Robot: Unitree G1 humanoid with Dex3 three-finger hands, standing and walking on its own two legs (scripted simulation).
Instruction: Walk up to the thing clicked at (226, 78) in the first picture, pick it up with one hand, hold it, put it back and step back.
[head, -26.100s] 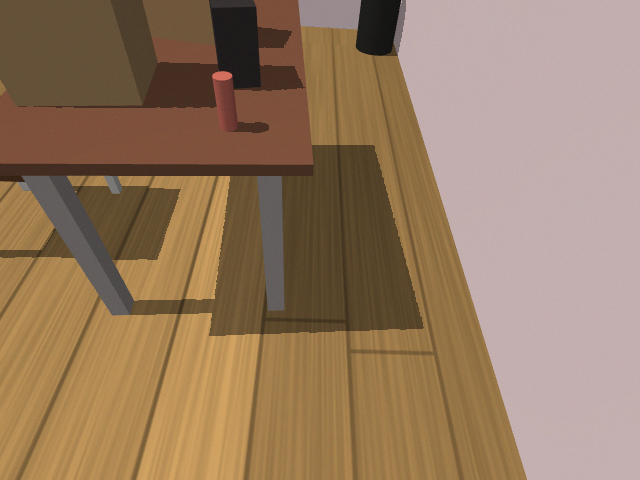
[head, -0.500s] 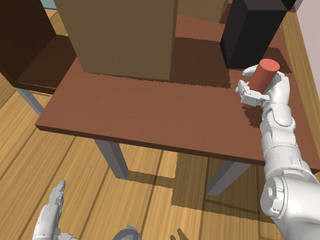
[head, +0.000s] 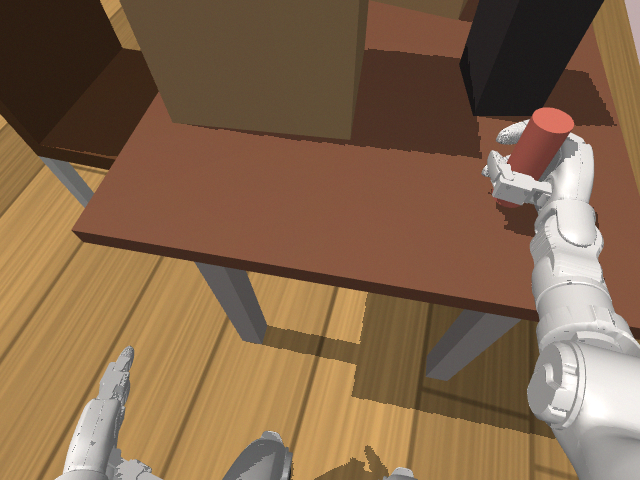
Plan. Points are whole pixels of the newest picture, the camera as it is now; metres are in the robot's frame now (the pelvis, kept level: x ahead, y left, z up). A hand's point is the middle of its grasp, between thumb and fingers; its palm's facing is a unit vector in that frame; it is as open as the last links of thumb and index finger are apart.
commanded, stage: lower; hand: right
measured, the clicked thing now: (527, 162) +0.51 -0.18 +0.10
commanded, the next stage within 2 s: loosen in 0.38 s
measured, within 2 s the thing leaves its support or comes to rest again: rests again in 0.22 s
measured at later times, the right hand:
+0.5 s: hand (506, 172) +0.52 -0.16 +0.07, palm faces +0.09 +1.00 +0.00, open 5.3 cm
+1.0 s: hand (505, 173) +0.52 -0.16 +0.07, palm faces +0.09 +1.00 +0.00, open 11.8 cm
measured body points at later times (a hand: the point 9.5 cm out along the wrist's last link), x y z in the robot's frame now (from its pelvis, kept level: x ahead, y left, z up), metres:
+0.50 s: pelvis +0.00 +0.00 -0.01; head +0.12 -0.01 +0.42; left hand +0.15 +0.28 -0.03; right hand +0.51 -0.22 +0.07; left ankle +0.05 +0.14 -0.68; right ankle +0.00 -0.13 -0.68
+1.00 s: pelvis +0.00 +0.00 -0.01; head +0.11 -0.01 +0.42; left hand +0.15 +0.27 -0.03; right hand +0.51 -0.21 +0.07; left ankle +0.05 +0.14 -0.68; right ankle +0.00 -0.13 -0.68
